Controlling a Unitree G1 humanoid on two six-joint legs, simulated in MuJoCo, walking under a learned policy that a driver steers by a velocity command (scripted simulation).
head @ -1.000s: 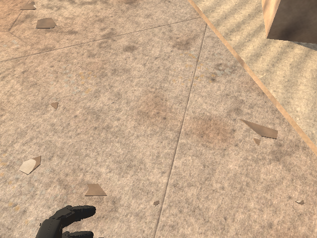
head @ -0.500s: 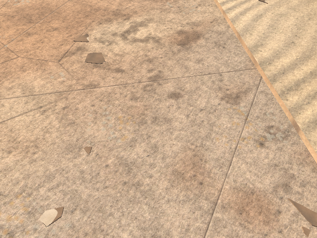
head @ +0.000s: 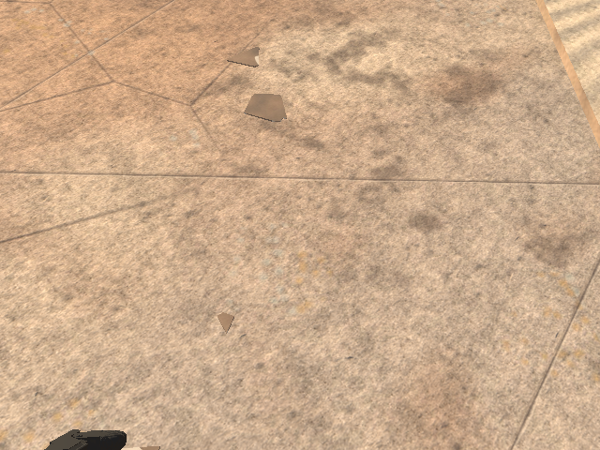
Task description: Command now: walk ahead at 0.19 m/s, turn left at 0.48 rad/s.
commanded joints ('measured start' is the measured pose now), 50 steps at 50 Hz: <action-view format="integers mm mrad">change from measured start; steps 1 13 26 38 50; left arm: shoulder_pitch -24 25 92 123 110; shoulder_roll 65 69 31 42 47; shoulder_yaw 12 -1 -5 5 12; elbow -68 -68 1 105 198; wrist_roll -4 12 5 -8 -13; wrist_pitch -4 45 55 69 91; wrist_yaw -9 -12 -5 7 25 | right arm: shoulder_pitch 10 10 -60 12 22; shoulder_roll -152 -121 -58 -55 -36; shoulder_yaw -39 -15 14 14 16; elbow -58 -74 -33 13 85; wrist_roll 2 -11 -49 -24 -22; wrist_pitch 6 87 34 6 9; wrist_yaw -21 -33 -15 -18 -19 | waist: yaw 8 13 75 54 57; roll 143 -67 151 32 39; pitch -124 -129 -25 -59 -45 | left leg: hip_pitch -5 -269 -210 -93 -64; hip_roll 207 120 195 154 141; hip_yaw -126 -4 -33 23 45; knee -2 709 -29 71 52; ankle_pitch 500 -308 -307 53 115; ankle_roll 72 -152 -30 -50 -52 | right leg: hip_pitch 181 388 437 476 506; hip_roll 68 -185 23 2 0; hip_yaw -50 221 -60 -39 -36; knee -111 -377 -198 -154 -157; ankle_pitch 108 -87 -247 1 21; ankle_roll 1 -255 -47 -67 -61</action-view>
